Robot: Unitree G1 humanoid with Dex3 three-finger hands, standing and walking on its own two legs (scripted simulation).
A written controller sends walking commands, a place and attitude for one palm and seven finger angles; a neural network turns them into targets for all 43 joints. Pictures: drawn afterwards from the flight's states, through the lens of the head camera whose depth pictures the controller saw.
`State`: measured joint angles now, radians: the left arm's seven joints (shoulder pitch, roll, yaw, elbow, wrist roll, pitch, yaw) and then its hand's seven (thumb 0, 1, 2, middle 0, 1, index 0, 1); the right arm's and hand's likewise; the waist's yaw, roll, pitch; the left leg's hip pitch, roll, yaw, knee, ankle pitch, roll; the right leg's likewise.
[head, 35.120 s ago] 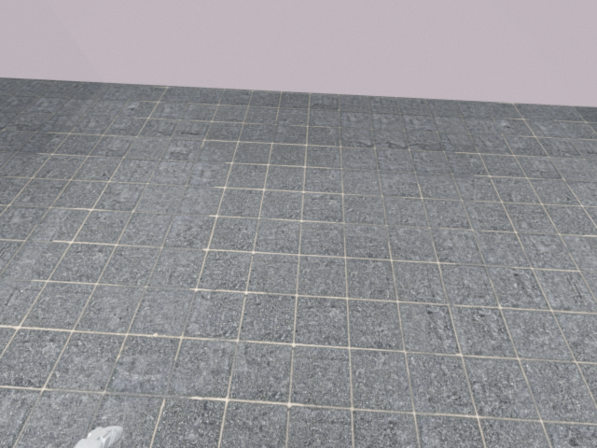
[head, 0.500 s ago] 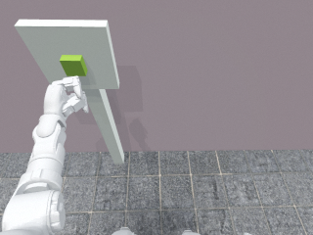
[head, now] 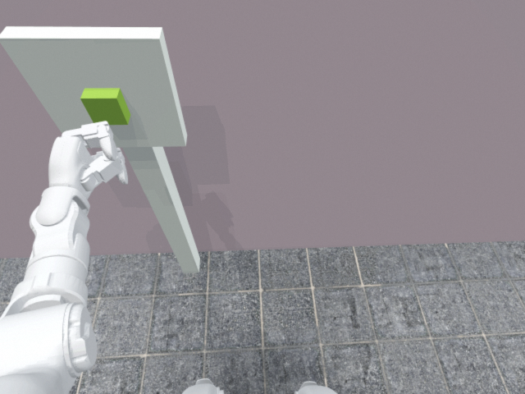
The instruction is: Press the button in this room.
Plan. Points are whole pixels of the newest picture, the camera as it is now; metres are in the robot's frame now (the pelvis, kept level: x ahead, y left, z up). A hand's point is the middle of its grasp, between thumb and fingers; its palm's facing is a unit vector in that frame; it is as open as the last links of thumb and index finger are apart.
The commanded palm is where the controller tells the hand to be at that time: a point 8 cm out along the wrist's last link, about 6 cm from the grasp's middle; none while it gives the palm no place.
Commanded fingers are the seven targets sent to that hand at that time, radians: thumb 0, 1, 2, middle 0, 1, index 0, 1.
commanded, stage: aim a knuckle at the button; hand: left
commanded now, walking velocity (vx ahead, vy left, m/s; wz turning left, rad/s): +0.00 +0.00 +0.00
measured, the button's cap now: (107, 105) +0.54 +0.24 +0.11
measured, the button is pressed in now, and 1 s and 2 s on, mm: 0 3 13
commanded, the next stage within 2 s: press the button with the knuckle in 0.28 s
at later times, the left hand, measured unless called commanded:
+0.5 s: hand (120, 158) +0.45 +0.21 +0.08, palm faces +0.01 -1.00 +0.00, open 3.1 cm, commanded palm +0.43 +0.26 +0.09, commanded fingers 0.00 0.90 0.90 -1.30 -1.50 -1.30 -1.50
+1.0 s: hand (132, 142) +0.48 +0.20 +0.09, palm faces +0.03 -1.00 -0.02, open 3.0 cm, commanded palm +0.46 +0.25 +0.09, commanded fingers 0.00 0.90 0.90 -1.30 -1.50 -1.30 -1.50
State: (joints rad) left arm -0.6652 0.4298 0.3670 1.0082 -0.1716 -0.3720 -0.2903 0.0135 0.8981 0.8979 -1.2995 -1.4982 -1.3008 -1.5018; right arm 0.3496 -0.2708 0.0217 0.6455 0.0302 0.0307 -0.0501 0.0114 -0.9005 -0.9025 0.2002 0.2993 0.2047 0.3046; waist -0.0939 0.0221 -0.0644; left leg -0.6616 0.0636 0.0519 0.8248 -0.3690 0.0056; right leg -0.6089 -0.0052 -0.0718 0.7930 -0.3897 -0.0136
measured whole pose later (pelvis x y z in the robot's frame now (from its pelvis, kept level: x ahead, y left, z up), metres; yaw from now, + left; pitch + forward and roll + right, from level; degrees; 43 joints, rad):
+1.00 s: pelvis +0.00 +0.01 -0.01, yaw -1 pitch +15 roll -2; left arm -0.82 0.45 0.38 1.12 -0.11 -0.35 -0.23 0.00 0.89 0.91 -1.30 -1.50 -1.30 -1.50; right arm 0.38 -0.27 0.03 0.64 0.01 0.06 -0.03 0.01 -0.90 -0.90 0.20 0.30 0.21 0.30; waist -0.13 0.02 -0.08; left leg -0.74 0.06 0.06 0.88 -0.39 0.02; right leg -0.68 -0.01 -0.06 0.83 -0.40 0.00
